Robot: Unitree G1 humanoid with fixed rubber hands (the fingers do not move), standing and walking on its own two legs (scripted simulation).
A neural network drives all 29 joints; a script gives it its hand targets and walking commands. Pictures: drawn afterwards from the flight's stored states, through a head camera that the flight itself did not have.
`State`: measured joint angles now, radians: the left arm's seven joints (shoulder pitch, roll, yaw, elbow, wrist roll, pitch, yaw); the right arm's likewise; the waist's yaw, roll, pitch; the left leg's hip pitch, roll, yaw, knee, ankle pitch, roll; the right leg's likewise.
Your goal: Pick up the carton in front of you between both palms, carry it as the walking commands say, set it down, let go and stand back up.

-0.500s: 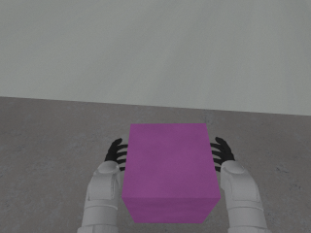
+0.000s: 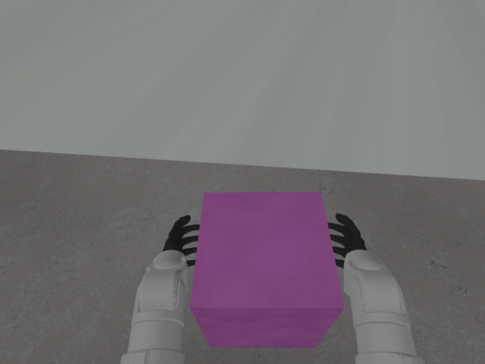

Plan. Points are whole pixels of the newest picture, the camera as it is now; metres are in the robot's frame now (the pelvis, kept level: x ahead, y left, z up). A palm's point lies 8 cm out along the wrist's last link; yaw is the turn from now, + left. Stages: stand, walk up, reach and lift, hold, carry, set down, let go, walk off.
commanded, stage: carry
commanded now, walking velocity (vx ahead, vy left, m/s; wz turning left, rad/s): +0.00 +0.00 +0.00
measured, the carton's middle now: (262, 274) +0.30 +0.00 -0.04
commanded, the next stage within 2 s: hold in 0.52 s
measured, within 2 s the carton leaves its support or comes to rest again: neither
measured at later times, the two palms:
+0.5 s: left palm (170, 263) +0.28 +0.15 +0.04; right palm (352, 262) +0.28 -0.14 +0.04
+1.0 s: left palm (157, 290) +0.23 +0.16 +0.05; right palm (351, 272) +0.26 -0.13 +0.05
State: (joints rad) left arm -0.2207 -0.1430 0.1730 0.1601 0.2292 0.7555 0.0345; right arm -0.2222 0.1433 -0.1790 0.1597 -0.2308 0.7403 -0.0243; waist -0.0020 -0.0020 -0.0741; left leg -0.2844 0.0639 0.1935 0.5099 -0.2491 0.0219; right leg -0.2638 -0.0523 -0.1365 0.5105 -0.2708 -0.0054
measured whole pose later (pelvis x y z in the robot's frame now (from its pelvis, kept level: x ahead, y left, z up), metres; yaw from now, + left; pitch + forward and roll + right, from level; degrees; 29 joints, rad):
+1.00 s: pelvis -0.04 -0.01 +0.00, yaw +5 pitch -10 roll +0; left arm -0.28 -0.16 0.23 0.26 0.29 0.75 0.02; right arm -0.30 0.16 -0.25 0.29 -0.30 0.71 0.01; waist 0.00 -0.02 0.07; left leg -0.10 0.00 0.07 0.42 -0.14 0.02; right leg -0.06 -0.01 -0.03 0.45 -0.22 -0.02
